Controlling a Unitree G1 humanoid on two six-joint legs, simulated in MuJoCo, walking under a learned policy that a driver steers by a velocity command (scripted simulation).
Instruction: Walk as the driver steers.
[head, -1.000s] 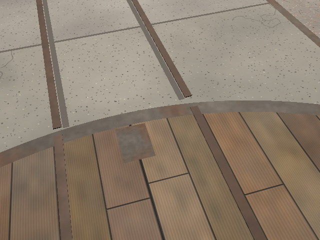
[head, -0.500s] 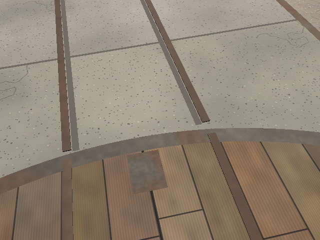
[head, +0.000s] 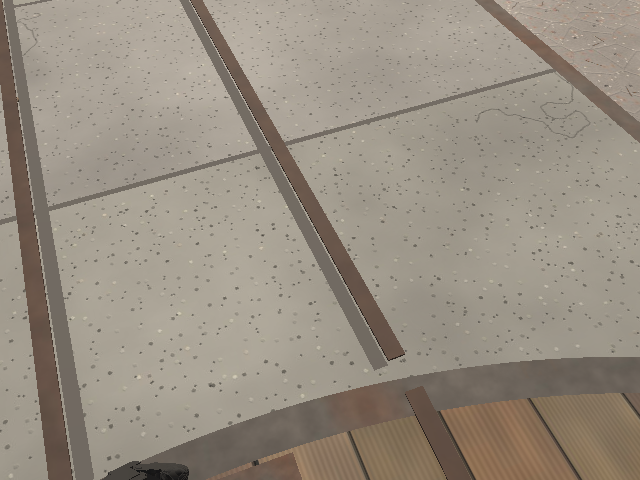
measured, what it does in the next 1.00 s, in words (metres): walks ahead, turning left: right foot, then left foot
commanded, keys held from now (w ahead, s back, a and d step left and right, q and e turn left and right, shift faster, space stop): w+shift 0.32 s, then w+q+shift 0.68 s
